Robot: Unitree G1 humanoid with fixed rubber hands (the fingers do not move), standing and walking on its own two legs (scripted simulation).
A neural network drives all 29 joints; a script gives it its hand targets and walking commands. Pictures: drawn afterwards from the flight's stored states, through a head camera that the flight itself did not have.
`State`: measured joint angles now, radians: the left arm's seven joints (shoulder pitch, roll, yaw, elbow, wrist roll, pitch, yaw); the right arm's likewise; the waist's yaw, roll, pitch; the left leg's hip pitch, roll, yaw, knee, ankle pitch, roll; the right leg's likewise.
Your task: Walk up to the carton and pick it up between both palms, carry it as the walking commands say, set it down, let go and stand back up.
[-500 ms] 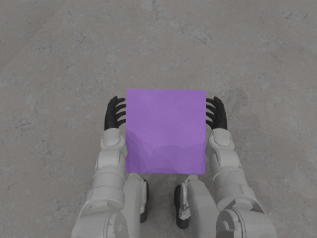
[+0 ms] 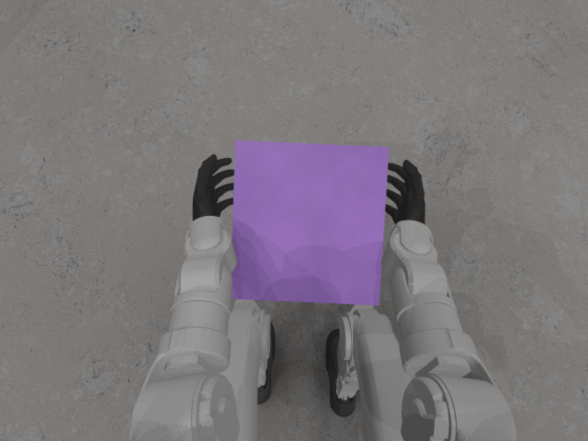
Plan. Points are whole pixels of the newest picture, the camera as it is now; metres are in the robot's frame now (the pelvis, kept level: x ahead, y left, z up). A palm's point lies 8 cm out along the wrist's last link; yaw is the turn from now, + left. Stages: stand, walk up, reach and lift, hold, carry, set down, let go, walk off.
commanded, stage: set down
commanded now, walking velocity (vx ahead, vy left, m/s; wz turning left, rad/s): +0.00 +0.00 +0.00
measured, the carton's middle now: (305, 218) +0.42 +0.00 -0.19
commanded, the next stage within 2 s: none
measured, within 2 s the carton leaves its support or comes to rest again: neither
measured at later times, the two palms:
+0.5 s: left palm (219, 213) +0.42 +0.14 -0.18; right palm (386, 219) +0.41 -0.14 -0.18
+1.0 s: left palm (224, 213) +0.45 +0.14 -0.27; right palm (371, 218) +0.43 -0.13 -0.27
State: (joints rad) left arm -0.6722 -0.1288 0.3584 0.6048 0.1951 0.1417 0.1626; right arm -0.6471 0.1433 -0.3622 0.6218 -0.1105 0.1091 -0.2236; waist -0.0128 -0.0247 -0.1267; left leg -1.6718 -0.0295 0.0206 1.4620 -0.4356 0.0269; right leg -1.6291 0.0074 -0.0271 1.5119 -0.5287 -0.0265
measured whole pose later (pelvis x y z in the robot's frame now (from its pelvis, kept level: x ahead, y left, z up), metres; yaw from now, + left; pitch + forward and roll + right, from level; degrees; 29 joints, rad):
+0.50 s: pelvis -0.02 +0.00 -0.07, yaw +0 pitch +40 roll +0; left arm -0.88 -0.06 0.36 0.67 0.17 0.16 0.18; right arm -0.85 0.08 -0.36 0.70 -0.06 0.11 -0.27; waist -0.01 -0.03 -0.04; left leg -1.93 -0.03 0.02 1.67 -0.44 0.03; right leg -1.88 0.02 -0.03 1.73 -0.54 -0.03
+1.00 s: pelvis -0.04 +0.00 -0.12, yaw +0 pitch +41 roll -1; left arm -1.07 0.03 0.36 0.76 0.14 0.16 0.18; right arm -1.03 0.02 -0.36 0.76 -0.03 0.12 -0.28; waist -0.01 -0.03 0.09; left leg -2.12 -0.03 0.02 1.85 -0.45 0.03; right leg -2.06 0.02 -0.03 1.91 -0.56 -0.02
